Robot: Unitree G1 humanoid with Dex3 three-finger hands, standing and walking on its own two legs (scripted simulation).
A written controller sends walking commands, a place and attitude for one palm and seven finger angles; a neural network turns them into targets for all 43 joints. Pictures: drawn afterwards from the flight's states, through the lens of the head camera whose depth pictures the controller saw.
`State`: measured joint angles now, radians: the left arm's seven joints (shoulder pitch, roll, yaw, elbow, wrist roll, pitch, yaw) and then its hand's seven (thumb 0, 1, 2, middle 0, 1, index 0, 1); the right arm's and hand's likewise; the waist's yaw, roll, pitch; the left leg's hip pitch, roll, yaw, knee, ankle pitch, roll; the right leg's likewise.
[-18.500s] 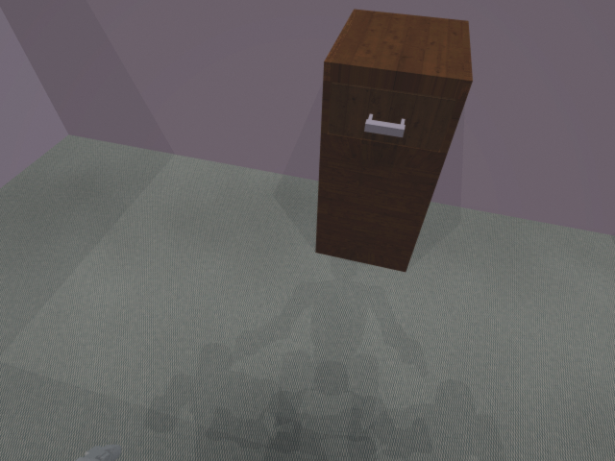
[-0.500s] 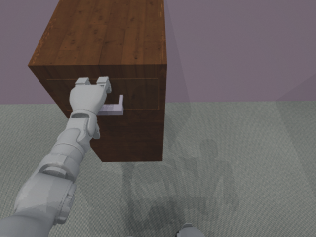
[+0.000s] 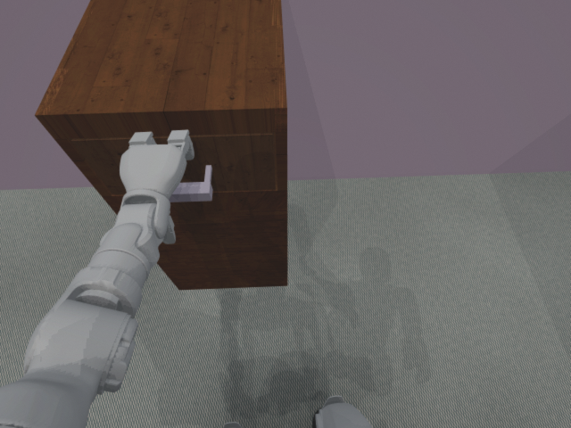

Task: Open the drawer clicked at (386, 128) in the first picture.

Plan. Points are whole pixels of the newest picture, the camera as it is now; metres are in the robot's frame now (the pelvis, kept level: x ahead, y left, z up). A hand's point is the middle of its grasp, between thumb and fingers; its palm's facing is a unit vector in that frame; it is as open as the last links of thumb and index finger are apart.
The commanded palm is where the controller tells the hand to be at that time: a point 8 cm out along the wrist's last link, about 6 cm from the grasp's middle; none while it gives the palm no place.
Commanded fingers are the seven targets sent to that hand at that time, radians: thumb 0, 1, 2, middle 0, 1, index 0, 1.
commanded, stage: re-aim the fingers above the handle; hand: left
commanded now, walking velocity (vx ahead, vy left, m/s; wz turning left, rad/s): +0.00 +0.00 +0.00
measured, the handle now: (182, 182) +0.54 +0.16 -0.05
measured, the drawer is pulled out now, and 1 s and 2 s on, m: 0.00 0.00 0.00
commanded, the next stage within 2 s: lower the fingers behind the handle in 1.52 s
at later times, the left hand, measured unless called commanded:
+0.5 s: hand (164, 185) +0.48 +0.17 +0.01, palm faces -0.03 +0.00 -1.00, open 13.8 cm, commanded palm +0.46 +0.17 +0.06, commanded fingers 0.00 -0.50 0.30 -0.30 -1.20 -0.30 -1.20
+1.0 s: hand (165, 187) +0.48 +0.16 +0.01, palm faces -0.02 +0.00 -1.00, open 13.8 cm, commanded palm +0.46 +0.17 +0.06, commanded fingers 0.00 -0.50 0.30 -0.30 -1.20 -0.30 -1.20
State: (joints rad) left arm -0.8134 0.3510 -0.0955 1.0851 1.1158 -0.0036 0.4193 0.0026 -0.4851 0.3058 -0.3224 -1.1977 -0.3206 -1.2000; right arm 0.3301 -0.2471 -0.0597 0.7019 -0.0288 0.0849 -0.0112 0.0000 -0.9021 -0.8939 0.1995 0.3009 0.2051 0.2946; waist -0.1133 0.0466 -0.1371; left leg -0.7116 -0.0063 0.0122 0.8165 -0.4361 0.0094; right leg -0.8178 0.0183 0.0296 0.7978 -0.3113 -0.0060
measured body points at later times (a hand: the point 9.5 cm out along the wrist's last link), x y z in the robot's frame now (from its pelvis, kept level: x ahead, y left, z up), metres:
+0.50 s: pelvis -0.01 +0.00 +0.00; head +0.10 -0.02 +0.43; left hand +0.48 +0.17 +0.07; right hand +0.01 -0.27 -0.14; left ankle -0.04 +0.12 -0.70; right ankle +0.03 -0.12 -0.70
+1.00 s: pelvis +0.00 +0.00 +0.00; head +0.09 -0.01 +0.44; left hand +0.47 +0.16 +0.07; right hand +0.03 -0.27 -0.14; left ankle -0.04 +0.12 -0.70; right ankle +0.03 -0.12 -0.70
